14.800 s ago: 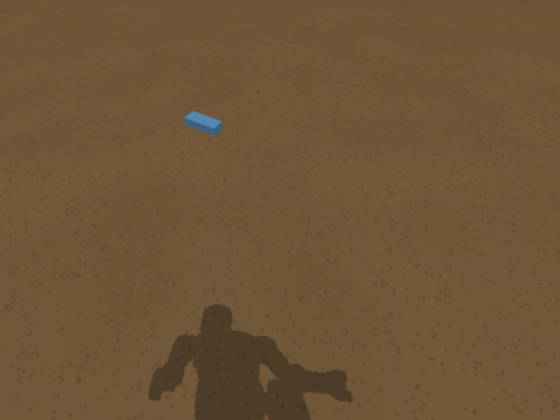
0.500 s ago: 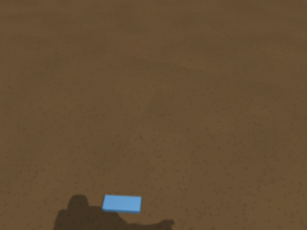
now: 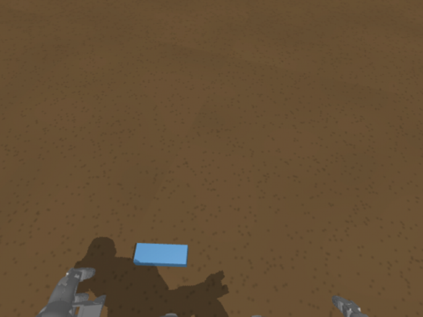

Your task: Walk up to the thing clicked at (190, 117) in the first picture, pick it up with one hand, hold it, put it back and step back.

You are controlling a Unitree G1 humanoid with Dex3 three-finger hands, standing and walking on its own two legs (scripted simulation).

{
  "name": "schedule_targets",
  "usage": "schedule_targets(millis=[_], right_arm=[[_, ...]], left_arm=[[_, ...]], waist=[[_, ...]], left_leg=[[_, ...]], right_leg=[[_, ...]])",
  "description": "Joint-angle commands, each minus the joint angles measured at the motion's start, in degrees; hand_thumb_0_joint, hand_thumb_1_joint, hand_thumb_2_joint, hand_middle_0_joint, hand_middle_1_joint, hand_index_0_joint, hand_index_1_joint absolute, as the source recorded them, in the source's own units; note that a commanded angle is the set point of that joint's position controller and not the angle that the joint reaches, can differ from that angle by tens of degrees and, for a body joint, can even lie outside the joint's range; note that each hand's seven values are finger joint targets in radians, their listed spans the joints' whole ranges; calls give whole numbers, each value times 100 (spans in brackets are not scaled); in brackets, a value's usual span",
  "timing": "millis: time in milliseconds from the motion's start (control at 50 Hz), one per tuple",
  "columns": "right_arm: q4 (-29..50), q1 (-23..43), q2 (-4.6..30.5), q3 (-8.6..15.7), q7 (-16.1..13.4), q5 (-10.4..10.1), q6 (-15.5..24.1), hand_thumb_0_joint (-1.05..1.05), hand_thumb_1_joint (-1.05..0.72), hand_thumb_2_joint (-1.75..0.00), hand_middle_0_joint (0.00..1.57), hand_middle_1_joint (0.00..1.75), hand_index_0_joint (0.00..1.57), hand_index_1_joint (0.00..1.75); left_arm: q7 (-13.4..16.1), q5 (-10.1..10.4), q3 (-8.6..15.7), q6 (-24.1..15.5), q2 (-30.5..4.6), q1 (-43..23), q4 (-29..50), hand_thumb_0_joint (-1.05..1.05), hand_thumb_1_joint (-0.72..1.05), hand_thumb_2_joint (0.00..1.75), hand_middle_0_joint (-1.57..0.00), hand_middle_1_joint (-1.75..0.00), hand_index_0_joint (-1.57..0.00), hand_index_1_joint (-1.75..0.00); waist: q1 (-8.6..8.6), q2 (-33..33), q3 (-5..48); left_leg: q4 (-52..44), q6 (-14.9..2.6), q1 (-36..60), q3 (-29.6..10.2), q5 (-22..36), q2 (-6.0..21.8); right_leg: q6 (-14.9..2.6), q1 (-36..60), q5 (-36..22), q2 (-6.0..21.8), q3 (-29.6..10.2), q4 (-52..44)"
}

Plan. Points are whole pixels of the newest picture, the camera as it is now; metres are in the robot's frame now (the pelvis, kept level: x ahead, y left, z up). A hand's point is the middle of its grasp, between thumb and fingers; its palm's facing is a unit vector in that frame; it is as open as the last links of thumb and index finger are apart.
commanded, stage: rise first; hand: left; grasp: from above
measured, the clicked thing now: (161, 255) +0.42 +0.22 -0.73
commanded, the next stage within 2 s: none
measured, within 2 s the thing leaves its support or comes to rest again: neither
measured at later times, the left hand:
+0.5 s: hand out of the picture +0.14 +0.26 -0.21, palm faces -0.18 -0.87 -0.46, open 14.1 cm
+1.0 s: hand (111, 300) +0.20 +0.29 -0.37, palm faces -0.45 -0.56 -0.70, open 14.3 cm
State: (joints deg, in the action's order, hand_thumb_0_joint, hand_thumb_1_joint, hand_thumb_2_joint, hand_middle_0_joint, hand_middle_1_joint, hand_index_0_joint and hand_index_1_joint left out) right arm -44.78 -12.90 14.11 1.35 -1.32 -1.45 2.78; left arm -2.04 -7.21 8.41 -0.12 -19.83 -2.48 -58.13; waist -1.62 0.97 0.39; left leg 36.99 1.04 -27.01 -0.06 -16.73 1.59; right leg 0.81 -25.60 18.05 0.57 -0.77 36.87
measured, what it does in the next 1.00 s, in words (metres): lowers itself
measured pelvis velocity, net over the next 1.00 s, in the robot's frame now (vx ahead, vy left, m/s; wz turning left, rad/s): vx -0.04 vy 0.00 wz -0.01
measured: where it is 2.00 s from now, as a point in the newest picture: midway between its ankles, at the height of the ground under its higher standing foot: outside the picture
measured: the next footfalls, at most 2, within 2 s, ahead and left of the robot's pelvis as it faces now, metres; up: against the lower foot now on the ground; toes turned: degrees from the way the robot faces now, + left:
none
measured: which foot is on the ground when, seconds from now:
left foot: down 0.00-1.00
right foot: down 0.00-1.00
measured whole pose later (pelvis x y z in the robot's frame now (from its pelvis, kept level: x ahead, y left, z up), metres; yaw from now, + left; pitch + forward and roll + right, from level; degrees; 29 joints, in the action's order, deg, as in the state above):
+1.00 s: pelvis -0.04 +0.00 -0.23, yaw -1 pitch +32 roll -2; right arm -34.6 -3.5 16.9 3.2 2.0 0.2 10.6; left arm 2.6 -35.3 8.3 -8.1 -27.3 -3.1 -36.3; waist -1.2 0.1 10.8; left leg 101.8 1.5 -95.4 -3.5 -38.8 1.4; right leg 1.2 -92.5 40.8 -0.2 0.5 101.1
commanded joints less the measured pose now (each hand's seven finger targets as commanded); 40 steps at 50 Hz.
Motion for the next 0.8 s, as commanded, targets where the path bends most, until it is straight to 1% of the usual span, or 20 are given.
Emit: schedule_targets(millis=[0, 20, 40, 60, 80, 160, 180, 240, 280, 320, 360, 400, 420, 500, 600, 620, 680, 720, 760, 780], right_arm=[[1079, 187, 1042, 361, -18, -1, 218, 0, -93, -91, 20, 30, 20, 30], [1157, 208, 1038, 382, -19, -11, 243, 0, -92, -91, 20, 30, 20, 30], [1243, 206, 1037, 394, -11, -2, 272, 0, -92, -91, 20, 30, 20, 30], [1285, 185, 1009, 386, 3, -2, 310, 0, -92, -91, 20, 30, 20, 30], [1328, 110, 998, 393, 8, 12, 355, 0, -92, -91, 20, 30, 20, 30], [1502, -11, 904, 435, 5, 57, 548, 0, -90, -90, 20, 30, 20, 30], [1528, -41, 883, 444, -3, 58, 581, 0, -91, -91, 20, 30, 20, 30], [1628, -18, 891, 456, -38, 85, 654, 0, -91, -91, 20, 30, 20, 30], [1688, 0, 877, 463, -57, 93, 660, 0, -91, -91, 20, 30, 20, 30], [1755, 10, 836, 454, -62, 96, 681, 0, -93, -91, 20, 30, 20, 30], [1803, 72, 856, 453, -54, 112, 703, 0, -93, -91, 20, 30, 20, 30], [1854, 87, 855, 443, -40, 113, 728, 0, -92, -91, 20, 30, 20, 30], [1874, 36, 858, 463, -40, 119, 746, 0, -92, -91, 20, 30, 20, 30], [2014, 204, 812, 433, -7, 122, 800, 0, -92, -91, 20, 30, 20, 30], [2129, 242, 823, 444, 76, 113, 864, 0, -92, -91, 20, 30, 20, 30], [2132, 304, 833, 443, 79, 98, 865, 0, -92, -91, 20, 30, 20, 30], [2029, 366, 865, 433, 109, 97, 902, 0, -93, -91, 20, 30, 20, 30], [1950, 449, 896, 449, 131, 100, 934, 0, -93, -91, 20, 30, 20, 30], [1895, 483, 932, 473, 158, 127, 973, 0, -92, -91, 20, 30, 20, 30], [1886, 488, 948, 494, 172, 131, 998, 0, -91, -90, 20, 30, 20, 30]], left_arm=[[163, -211, 140, 422, -903, 377, 707, 0, -35, 100, -5, -108, -6, -107], [200, -245, 195, 512, -976, 336, 830, 0, -42, 99, -6, -109, -7, -108], [209, -261, 147, 579, -940, 234, 964, 0, -50, 99, -7, -108, -7, -108], [222, -275, 173, 621, -966, 253, 1127, 0, -55, 98, -8, -108, -8, -108], [229, -283, 148, 637, -858, 240, 1200, 0, -55, 97, -8, -109, -8, -109], [247, -444, 335, 485, -991, 365, 2047, 0, -56, 99, -7, -108, -7, -108], [253, -475, 353, 463, -931, 631, 2170, 0, -58, 100, -7, -108, -7, -109], [260, -624, 465, 418, -1112, 921, 2800, 0, -57, 102, -7, -107, -6, -108], [268, -761, 414, 504, -1038, 1164, 2906, 0, -58, 102, -7, -107, -6, -108], [276, -796, 384, 585, -936, 1350, 3153, 0, -60, 101, -8, -107, -6, -108], [265, -791, 399, 663, -942, 1512, 3367, 0, -59, 100, -7, -106, -6, -107], [239, -816, 295, 744, -856, 1687, 3521, 0, -57, 99, -7, -107, -7, -107], [249, -862, 330, 766, -920, 1700, 3675, 0, -58, 98, -7, -107, -7, -107], [248, -923, 301, 789, -810, 1954, 3843, 0, -58, 98, -7, -106, -7, -106], [271, -1032, 391, 754, -936, 2233, 4282, 0, -59, 98, -8, -106, -7, -106], [275, -1064, 384, 723, -1001, 1993, 4338, 0, -58, 98, -8, -106, -7, -106], [288, -1346, 324, 575, -1131, 1492, 4007, 0, -61, 99, -8, -105, -7, -106], [317, -1606, 447, 347, -1315, 1147, 3634, 0, -61, 99, -8, -104, -7, -105], [349, -1834, 490, 63, -1450, 863, 3450, 0, -59, 98, -8, -104, -8, -105], [360, -1969, 406, -99, -1414, 676, 3414, 0, -59, 100, -8, -104, -7, -105]], waist=[[235, -308, 992], [226, -245, 993], [150, -170, 986], [166, -149, 968], [55, -64, 1019], [95, -204, 1514], [90, -221, 1652], [110, -542, 1939], [36, -451, 1937], [55, -487, 1890], [33, -588, 1990], [-9, -516, 2067], [4, -538, 2192], [34, -519, 2145], [116, -566, 2470], [34, -455, 2522], [-81, -366, 2393], [-54, -323, 2348], [-30, -422, 2501], [-66, -399, 2635]], left_leg=[[-160, -72, 147, 91, 591, -210], [-33, -84, 14, 90, 549, -193], [117, -91, -126, 79, 420, -168], [232, -94, -264, 61, 320, -159], [391, -116, -353, 64, 235, -144], [1080, -136, -742, 41, 323, -149], [1211, -145, -768, 57, 460, -136], [1477, -100, -773, -2, 777, -69], [1662, -128, -966, -10, 743, -81], [1746, -128, -1130, -1, 532, -84], [1906, -130, -1198, -64, 655, -49], [2098, -141, -1330, -85, 708, -43], [2234, -159, -1373, -59, 874, -58], [2489, -149, -1799, -145, 524, -46], [2926, -161, -2181, -163, 524, -90], [3043, -189, -2315, -159, 404, -92], [3511, -217, -2892, -138, 164, -114], [3853, -224, -3406, -154, -144, -133], [4171, -225, -3780, -111, -486, -163], [4280, -216, -3901, -128, -623, -169]], right_leg=[[-214, 25, -477, -169, 283, -199], [-206, -119, -420, -170, 281, -105], [-198, -323, -281, -189, 285, 47], [-192, -451, -162, -194, 305, 149], [-180, -629, -116, -202, 289, 317], [-173, -1059, -200, -160, 248, 979], [-181, -1140, -348, -159, 222, 1112], [-204, -1448, -464, -166, 238, 1536], [-183, -1570, -509, -151, 217, 1608], [-188, -1658, -375, -150, 211, 1685], [-193, -1862, -362, -154, 235, 1857], [-181, -1983, -403, -153, 259, 2014], [-177, -1999, -597, -149, 241, 2089], [-205, -2537, -211, -168, 283, 2452], [-213, -2822, -225, -167, 289, 2905], [-204, -2948, -181, -182, 279, 2952], [-192, -3472, -40, -171, 254, 3330], [-203, -3958, 236, -161, 227, 3687], [-200, -4285, 473, -159, 184, 3985], [-197, -4444, 564, -166, 175, 4131]])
